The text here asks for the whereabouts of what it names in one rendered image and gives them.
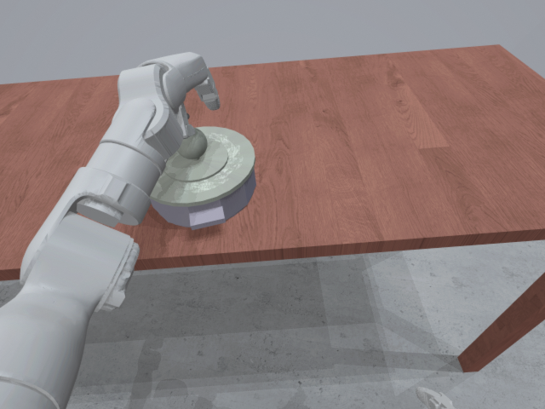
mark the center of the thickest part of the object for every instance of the lid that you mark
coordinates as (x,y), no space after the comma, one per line
(224,167)

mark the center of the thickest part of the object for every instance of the pot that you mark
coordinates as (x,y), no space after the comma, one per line
(205,215)

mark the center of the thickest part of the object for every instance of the knob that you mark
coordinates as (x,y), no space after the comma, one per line
(194,146)

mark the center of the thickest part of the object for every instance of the robot right hand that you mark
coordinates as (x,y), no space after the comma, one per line
(433,400)

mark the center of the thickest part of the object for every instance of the table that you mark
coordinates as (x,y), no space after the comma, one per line
(358,154)

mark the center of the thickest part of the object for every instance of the left robot forearm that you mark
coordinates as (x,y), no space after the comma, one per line
(117,182)

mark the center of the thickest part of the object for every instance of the robot left upper arm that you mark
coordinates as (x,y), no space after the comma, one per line
(84,267)

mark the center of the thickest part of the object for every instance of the robot left hand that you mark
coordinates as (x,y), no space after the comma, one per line
(196,75)

